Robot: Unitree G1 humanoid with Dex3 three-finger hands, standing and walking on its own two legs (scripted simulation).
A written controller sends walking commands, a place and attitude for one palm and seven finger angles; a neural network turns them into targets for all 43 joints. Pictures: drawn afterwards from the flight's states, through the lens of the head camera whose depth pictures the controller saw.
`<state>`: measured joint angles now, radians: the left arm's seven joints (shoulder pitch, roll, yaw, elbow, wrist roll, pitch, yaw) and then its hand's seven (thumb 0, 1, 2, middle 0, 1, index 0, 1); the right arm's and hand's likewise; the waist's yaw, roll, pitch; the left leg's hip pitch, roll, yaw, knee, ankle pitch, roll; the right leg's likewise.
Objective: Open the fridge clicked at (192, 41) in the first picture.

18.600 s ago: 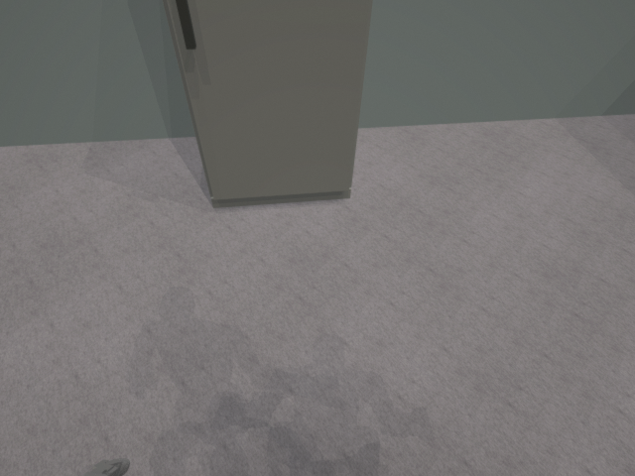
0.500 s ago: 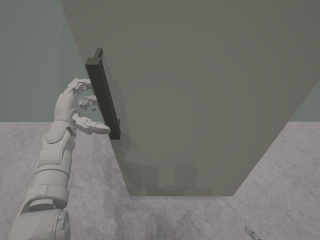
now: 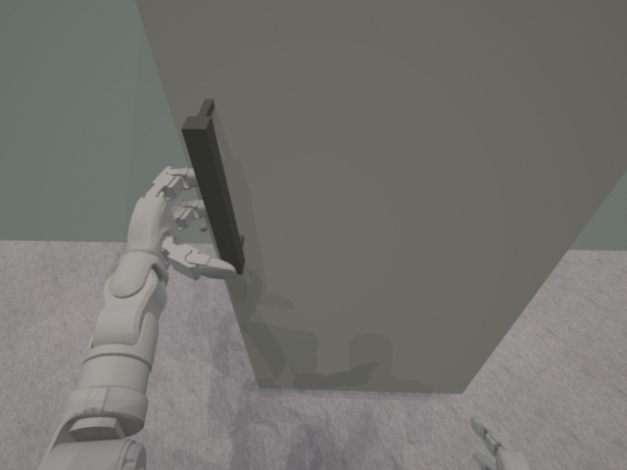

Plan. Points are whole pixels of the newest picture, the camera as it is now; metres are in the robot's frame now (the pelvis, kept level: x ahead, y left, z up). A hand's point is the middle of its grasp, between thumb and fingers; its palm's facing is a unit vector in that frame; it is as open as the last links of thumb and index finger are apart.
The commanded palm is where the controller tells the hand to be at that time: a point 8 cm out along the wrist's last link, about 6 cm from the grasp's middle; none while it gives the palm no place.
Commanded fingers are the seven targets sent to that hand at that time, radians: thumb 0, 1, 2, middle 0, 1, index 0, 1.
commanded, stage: slide the fingers in behind the handle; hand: left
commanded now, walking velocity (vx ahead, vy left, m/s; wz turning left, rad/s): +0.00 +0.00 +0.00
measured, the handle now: (223, 196) +0.44 +0.16 +0.12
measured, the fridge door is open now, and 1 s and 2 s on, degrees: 0 0 0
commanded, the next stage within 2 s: grip the handle and tug to test in 1.28 s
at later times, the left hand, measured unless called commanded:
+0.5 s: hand (222, 224) +0.38 +0.15 +0.13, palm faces +0.04 -1.00 +0.00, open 14.0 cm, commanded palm +0.35 +0.20 +0.13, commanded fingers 0.00 -0.50 0.30 -0.30 -1.20 -0.30 -1.20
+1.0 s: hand (228, 226) +0.38 +0.14 +0.13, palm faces +0.03 -1.00 +0.00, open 14.1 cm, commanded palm +0.35 +0.18 +0.13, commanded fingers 0.00 -0.50 0.30 -0.30 -1.20 -0.30 -1.20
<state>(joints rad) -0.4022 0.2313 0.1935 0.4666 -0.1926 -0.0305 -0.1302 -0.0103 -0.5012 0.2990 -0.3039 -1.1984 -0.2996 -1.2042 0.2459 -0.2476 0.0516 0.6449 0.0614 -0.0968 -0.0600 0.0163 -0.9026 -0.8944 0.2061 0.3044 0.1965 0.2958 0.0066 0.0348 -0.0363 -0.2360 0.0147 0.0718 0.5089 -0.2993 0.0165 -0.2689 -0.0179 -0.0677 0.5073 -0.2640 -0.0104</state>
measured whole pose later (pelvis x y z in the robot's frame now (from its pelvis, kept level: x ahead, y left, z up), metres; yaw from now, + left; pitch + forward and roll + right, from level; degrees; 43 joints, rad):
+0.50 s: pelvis +0.00 -0.01 +0.00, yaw +0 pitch +2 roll +0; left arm -0.42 0.21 0.17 0.47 -0.18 -0.03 -0.08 -0.01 -0.50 0.30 -0.30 -1.20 -0.30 -1.20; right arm 0.26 -0.25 0.05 0.66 0.06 -0.09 -0.06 0.02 -0.90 -0.89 0.21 0.30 0.20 0.30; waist 0.00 0.03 -0.03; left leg -0.23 0.02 0.07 0.50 -0.29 0.01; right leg -0.27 -0.01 -0.07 0.50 -0.26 -0.02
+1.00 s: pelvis +0.00 +0.00 +0.00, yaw +0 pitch +1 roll +0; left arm -0.41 0.18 0.13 0.44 -0.17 0.00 -0.06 -0.01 -0.50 0.30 -0.30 -1.20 -0.28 -1.20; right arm 0.24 -0.24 0.05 0.65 0.06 -0.08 -0.05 0.02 -0.90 -0.89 0.21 0.30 0.20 0.30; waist 0.01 0.03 -0.03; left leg -0.22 0.02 0.07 0.50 -0.30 0.01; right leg -0.26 -0.01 -0.07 0.50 -0.26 -0.01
